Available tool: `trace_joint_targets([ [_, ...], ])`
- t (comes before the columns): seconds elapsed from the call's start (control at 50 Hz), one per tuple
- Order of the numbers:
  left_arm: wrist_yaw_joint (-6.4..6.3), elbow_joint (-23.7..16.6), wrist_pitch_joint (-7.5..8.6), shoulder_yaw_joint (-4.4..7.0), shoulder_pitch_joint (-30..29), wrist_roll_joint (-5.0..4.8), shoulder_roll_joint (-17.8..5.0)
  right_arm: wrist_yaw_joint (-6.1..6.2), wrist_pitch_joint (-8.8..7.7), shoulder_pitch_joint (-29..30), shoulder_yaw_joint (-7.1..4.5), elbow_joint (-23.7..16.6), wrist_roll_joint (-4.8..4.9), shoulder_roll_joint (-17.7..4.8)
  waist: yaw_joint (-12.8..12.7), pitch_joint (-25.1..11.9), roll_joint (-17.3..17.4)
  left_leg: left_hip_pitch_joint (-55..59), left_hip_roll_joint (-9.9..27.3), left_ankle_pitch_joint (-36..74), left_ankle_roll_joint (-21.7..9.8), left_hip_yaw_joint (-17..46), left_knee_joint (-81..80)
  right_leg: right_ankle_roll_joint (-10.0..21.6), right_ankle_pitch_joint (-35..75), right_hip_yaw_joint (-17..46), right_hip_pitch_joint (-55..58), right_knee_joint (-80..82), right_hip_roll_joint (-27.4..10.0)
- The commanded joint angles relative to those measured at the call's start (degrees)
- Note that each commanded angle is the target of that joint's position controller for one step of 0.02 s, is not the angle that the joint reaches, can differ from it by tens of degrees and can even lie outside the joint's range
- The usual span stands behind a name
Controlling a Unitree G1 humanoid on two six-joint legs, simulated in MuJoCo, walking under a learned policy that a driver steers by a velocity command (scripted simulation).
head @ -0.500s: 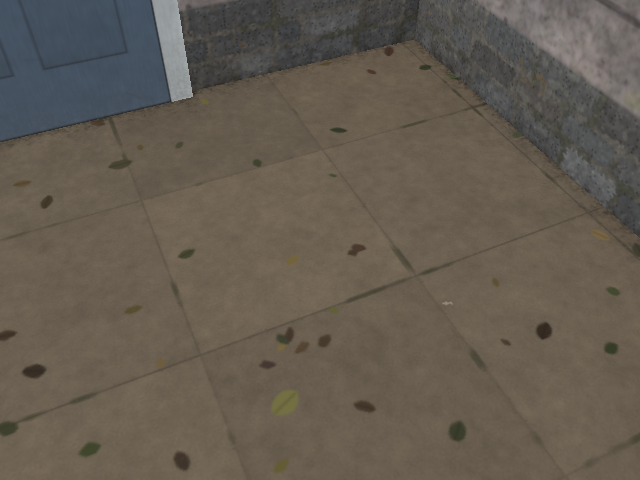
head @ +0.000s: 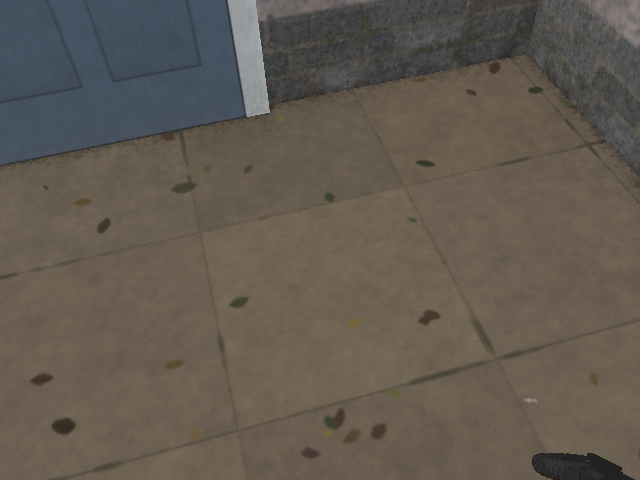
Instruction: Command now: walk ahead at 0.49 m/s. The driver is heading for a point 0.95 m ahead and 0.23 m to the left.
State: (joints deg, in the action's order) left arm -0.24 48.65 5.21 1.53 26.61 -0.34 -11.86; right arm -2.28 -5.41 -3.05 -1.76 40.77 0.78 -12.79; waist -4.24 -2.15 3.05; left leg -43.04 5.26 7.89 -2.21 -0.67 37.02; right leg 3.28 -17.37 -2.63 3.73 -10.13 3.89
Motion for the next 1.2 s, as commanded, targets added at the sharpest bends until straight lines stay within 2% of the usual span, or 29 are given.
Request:
trace_joint_targets([
  [0.02,-0.54,-1.7,-0.42,2.55,2.1,-0.40,-10.3,-1.27,-1.45,10.0,-0.21,-6.8,0.33,-2.6,0.2,8.0,-6.0,-1.4,-1.7,-2.3,-1.6,-0.9,-6.5,6.1,29.7,5.5,1.2,0.6,-17.2],
  [0.08,-0.81,-1.9,-1.32,3.24,0.6,-0.23,-12.4,-1.22,-1.31,4.8,-1.42,-6.6,-0.25,-6.1,4.3,2.1,-10.0,8.5,-6.0,-10.5,-4.6,-3.5,-7.3,4.8,56.3,5.1,6.8,-9.4,-17.9],
  [0.1,-0.76,-2.1,-1.78,3.08,-0.8,-0.03,-11.9,-0.96,-1.16,-1.9,-2.53,-4.8,-0.07,-8.5,7.9,-2.7,-11.8,17.4,-8.1,-9.9,-6.1,-4.8,-9.1,3.8,63.9,4.0,7.0,-18.2,-15.7],
  [0.12,-0.78,-2.9,-1.83,2.86,-2.3,0.30,-11.8,-0.12,-0.88,-12.3,-3.63,-2.5,-0.31,-11.3,12.8,-9.2,-11.6,35.7,-5.0,-5.8,-8.5,-1.6,-7.6,2.1,60.3,3.1,-2.8,-31.0,-13.8],
  [0.14,-0.68,-4.6,-1.15,1.51,0.9,2.08,-7.6,0.71,-0.39,-22.3,-4.85,-0.8,-1.54,-16.9,13.1,-19.7,0.4,59.2,9.3,-2.1,-13.6,14.9,-2.9,0.3,31.6,1.4,-21.8,-51.8,-7.6],
  [0.16,0.17,-3.4,-0.01,-0.22,7.0,0.97,-2.0,0.68,-0.50,-22.4,-4.28,-0.1,-0.91,-14.9,9.5,-27.4,14.4,72.2,19.7,-11.9,-22.3,43.2,-13.2,-2.5,-14.2,8.7,-40.0,-70.3,1.8],
  [0.18,0.49,-4.2,1.31,1.77,1.1,-0.69,-9.6,1.21,0.01,-19.9,-3.54,-0.8,-0.40,-10.9,11.4,-21.8,7.4,66.1,16.2,-17.8,-18.2,39.7,-16.9,-1.6,-12.1,13.4,-45.3,-74.3,-2.5],
  [0.2,0.56,-6.9,1.68,2.07,-6.4,-1.88,-10.9,1.73,0.27,-15.6,-2.92,-1.4,-0.27,-8.8,10.5,-12.8,3.6,56.2,13.9,-15.6,-15.3,28.9,-17.9,-1.4,-7.3,10.5,-46.9,-72.5,-5.6],
  [0.22,0.30,-7.7,1.58,1.82,-9.5,-1.27,-9.8,1.49,0.14,-12.5,-2.41,-1.2,-0.46,-7.6,7.8,-6.8,-2.6,45.6,11.7,-9.4,-14.3,22.6,-20.5,-1.5,-3.7,8.3,-45.2,-68.7,-8.3],
  [0.24,0.02,-8.1,1.14,2.17,-9.3,-0.70,-9.5,1.27,-0.24,-10.7,-2.05,-1.4,-1.27,-6.2,5.7,-5.2,-3.5,39.9,9.9,-7.3,-13.9,19.3,-21.9,-1.5,-1.1,8.1,-42.4,-65.4,-10.1],
  [0.32,-0.45,-7.8,-1.40,1.81,-7.3,-0.04,-6.2,0.54,-1.59,-9.8,-2.44,0.3,-1.17,-7.3,1.8,0.0,-0.6,28.0,7.2,-3.7,-14.6,11.7,-28.0,-3.1,3.0,7.2,-39.6,-57.7,-12.5],
  [0.44,0.14,-10.9,-0.69,1.05,-20.5,0.26,-4.8,1.88,-0.46,-14.2,-3.11,2.6,-0.26,-10.1,5.8,2.1,-0.6,30.5,3.7,-1.5,-10.8,3.8,-28.1,-4.0,20.7,4.3,-40.5,-34.2,-11.1],
  [0.52,1.53,-13.2,-0.39,1.24,-27.7,-0.51,-5.7,1.67,0.28,-17.8,-3.60,4.3,0.46,-11.8,8.8,3.4,0.2,36.7,6.5,-6.3,-10.2,4.9,-25.5,-3.1,20.9,3.4,-40.7,-25.7,-9.2],
  [0.58,2.36,-14.7,0.14,1.84,-28.7,-0.48,-7.1,1.80,1.03,-18.6,-3.81,5.2,0.89,-11.9,8.2,3.6,1.3,40.3,8.6,-5.5,-9.2,8.2,-21.4,-1.0,13.9,3.3,-38.2,-21.3,-7.6],
  [0.62,2.35,-12.6,0.97,2.99,-20.1,-0.10,-8.8,2.44,1.74,-17.0,-3.73,5.2,0.84,-12.2,2.6,-0.2,0.9,39.6,6.6,3.5,-6.9,7.8,-12.7,0.6,12.6,1.4,-26.0,-16.7,-4.9],
  [0.64,1.78,-10.1,1.22,4.53,-10.4,0.64,-12.3,2.48,1.62,-16.7,-2.93,4.5,0.20,-9.9,-1.3,-7.2,-0.8,33.4,3.0,2.7,-4.9,5.2,-0.6,2.7,14.7,4.0,-10.8,-18.6,-7.9],
  [0.66,0.95,-9.4,1.11,5.86,-0.8,1.56,-17.7,2.26,1.20,-18.7,-1.41,2.9,-2.12,-5.4,-3.1,-16.6,-10.7,17.7,-3.3,-17.5,-1.8,1.6,20.4,7.7,16.8,19.8,8.7,-21.1,-22.2],
  [0.68,0.86,-8.9,0.95,5.67,0.4,1.87,-17.6,1.71,0.10,-23.1,-0.65,2.7,-0.22,-3.0,-1.5,-22.8,-23.2,1.1,-9.2,-41.1,0.1,6.0,34.3,15.0,4.4,43.6,18.8,-11.1,-29.7],
  [0.7,0.59,-9.3,0.93,4.64,-1.1,1.39,-12.8,1.74,-0.15,-19.3,-2.37,3.6,1.26,-9.2,-3.1,-16.9,-14.3,-4.2,-5.6,-37.9,0.2,9.9,40.2,12.7,-2.3,39.9,14.3,-8.9,-27.8],
  [0.74,0.43,-9.5,1.16,2.93,-8.9,0.63,-8.4,2.28,0.43,-12.1,-2.72,1.4,1.24,-9.3,-0.3,-5.4,-6.9,-3.3,-0.8,-27.4,-0.1,7.5,37.6,8.9,3.8,24.9,-1.3,-6.0,-23.7],
  [0.76,0.52,-9.3,1.60,2.56,-11.6,0.93,-6.9,2.54,1.05,-12.1,-3.07,1.1,0.64,-8.8,1.8,-2.7,-8.2,-0.7,0.7,-24.0,0.1,8.1,34.3,8.2,7.2,20.1,-6.7,-4.0,-21.7],
  [0.84,0.98,-6.6,2.35,3.28,-13.3,1.34,-7.3,2.81,3.57,-14.9,-3.22,1.2,0.81,-5.6,5.4,0.9,-7.3,2.9,1.7,-19.7,0.7,8.3,32.3,7.7,18.8,8.4,-13.5,0.7,-19.9],
  [0.96,-0.61,-3.7,1.21,4.38,-10.8,1.18,-10.2,1.09,3.60,-5.0,-2.46,-2.9,0.23,-3.1,2.8,4.1,-6.3,1.1,1.1,-5.9,1.2,5.1,13.1,6.5,21.8,-2.3,-10.5,1.9,-18.7],
  [1.04,-1.03,-2.5,0.12,5.12,-8.5,0.27,-11.9,-0.14,3.47,1.4,-2.35,-5.5,0.23,-3.6,0.0,6.7,-6.3,0.1,0.7,-6.8,0.1,1.2,5.0,5.0,22.6,-6.3,-4.1,0.5,-20.2],
  [1.08,-1.00,-1.7,-0.51,5.47,-7.9,-0.39,-12.8,-0.70,3.56,3.1,-2.47,-7.0,0.32,-3.8,0.0,7.2,-6.8,1.3,-0.1,-10.8,-1.4,-0.9,2.5,4.1,26.7,-7.6,-1.1,-1.8,-21.1],
  [1.12,-1.15,-1.8,-1.11,5.94,-8.9,-1.01,-14.6,-1.00,3.77,1.1,-3.32,-7.7,0.19,-5.3,2.2,4.9,-8.5,7.5,-3.2,-16.8,-3.7,-4.3,1.5,3.1,44.1,-9.3,0.6,-7.9,-21.3],
  [1.16,-1.40,-1.9,-1.94,6.36,-10.6,-1.84,-16.4,-0.83,4.01,-10.0,-5.40,-5.5,0.29,-8.8,9.1,-1.2,-8.6,23.0,-8.6,-18.2,-6.7,-7.9,-1.5,1.4,58.3,-11.6,-1.2,-23.9,-19.6],
  [1.18,-1.55,-2.2,-1.82,5.82,-10.5,-1.49,-15.2,0.02,4.23,-19.5,-7.46,-2.8,0.38,-12.6,13.5,-6.0,-6.0,39.3,-9.4,-15.1,-9.0,-4.6,-4.6,-0.9,49.8,-12.2,-10.6,-38.4,-17.0],
  [1.2,-1.18,-4.9,-0.99,3.62,-7.4,1.51,-7.8,1.09,4.30,-22.1,-8.79,-2.0,0.75,-19.5,9.8,-8.8,9.4,57.5,5.2,-15.6,-16.1,21.1,-6.6,-4.5,2.6,-11.0,-35.0,-60.5,-9.3],
])
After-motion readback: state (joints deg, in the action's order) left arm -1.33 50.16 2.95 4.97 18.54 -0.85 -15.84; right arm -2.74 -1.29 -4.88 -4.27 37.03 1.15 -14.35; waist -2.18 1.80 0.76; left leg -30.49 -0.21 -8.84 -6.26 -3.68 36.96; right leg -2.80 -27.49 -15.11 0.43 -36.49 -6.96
